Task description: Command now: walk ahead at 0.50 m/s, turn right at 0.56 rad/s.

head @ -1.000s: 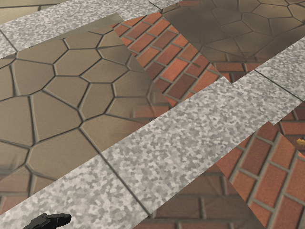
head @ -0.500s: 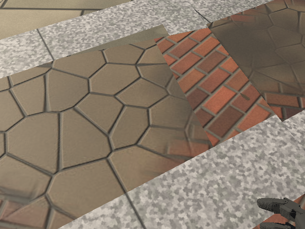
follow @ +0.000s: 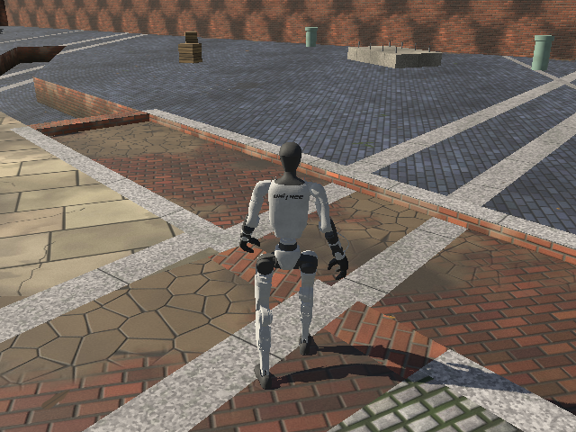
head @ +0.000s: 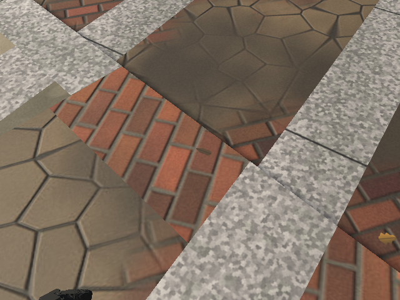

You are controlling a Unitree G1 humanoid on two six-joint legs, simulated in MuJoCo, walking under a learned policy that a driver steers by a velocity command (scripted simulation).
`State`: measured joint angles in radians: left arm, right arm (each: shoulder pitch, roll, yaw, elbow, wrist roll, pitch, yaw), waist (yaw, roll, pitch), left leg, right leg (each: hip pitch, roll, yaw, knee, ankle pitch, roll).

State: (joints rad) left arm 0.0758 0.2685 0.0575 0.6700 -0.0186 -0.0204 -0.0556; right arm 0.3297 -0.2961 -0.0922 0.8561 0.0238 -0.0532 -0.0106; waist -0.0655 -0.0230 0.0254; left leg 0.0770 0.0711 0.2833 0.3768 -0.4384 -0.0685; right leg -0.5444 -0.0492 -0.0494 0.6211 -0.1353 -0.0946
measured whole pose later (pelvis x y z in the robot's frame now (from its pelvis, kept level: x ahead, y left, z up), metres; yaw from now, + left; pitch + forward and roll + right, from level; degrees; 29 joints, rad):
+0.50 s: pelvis +0.27 -0.02 +0.01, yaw -5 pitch +2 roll -2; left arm 0.29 0.28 0.06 0.77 0.00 -0.04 0.01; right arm 0.11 -0.27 -0.05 0.75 0.00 -0.09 0.05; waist 0.05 0.04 0.01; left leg -0.53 0.01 0.02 0.51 0.06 0.05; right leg 0.00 0.08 0.00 0.40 -0.42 -0.06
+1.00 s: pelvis +0.38 -0.03 +0.01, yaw +1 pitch +0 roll +0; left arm 0.25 0.23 0.04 0.77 0.03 0.00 0.02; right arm 0.16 -0.23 -0.02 0.77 -0.02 0.00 0.01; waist 0.00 0.03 0.00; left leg -0.34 -0.06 -0.04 0.53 -0.19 0.02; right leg -0.30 -0.03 0.04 0.57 -0.28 0.03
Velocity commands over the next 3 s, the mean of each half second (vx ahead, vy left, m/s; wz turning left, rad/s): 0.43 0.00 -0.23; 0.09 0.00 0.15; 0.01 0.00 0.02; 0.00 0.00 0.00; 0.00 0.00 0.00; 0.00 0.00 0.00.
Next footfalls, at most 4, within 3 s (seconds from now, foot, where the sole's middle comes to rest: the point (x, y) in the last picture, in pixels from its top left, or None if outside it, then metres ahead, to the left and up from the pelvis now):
0.02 right None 0.17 -0.10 -0.76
0.50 left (183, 297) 0.47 0.07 -0.76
0.90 right None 0.44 -0.17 -0.76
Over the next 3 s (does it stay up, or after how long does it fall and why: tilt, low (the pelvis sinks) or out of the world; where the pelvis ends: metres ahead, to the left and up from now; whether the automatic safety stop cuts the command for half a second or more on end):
stays up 0.42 -0.07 0.02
